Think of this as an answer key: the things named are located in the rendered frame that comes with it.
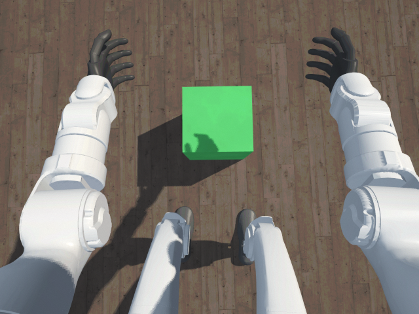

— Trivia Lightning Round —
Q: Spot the right robot shin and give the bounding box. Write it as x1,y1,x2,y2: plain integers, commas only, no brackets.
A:
243,216,282,254

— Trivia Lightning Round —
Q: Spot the left robot foot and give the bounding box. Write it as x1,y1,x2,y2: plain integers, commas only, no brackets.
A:
176,206,194,262

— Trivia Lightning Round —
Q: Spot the robot right upper arm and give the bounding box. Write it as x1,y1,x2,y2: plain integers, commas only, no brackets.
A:
340,185,419,314

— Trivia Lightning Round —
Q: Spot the carton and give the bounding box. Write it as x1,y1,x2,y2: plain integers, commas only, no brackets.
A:
182,86,253,160

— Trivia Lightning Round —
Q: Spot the right robot hand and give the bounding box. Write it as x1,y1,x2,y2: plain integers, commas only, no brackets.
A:
305,27,358,93

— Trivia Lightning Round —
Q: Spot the robot left forearm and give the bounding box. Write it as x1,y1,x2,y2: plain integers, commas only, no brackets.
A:
19,75,117,246

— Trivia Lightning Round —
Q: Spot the robot left upper arm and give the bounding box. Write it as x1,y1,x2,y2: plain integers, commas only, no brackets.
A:
0,188,112,314

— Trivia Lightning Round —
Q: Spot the robot right forearm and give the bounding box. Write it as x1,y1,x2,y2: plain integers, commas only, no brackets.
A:
329,73,419,190

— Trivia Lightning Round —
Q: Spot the left robot hand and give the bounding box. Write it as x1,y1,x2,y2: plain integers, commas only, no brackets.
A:
87,29,135,91

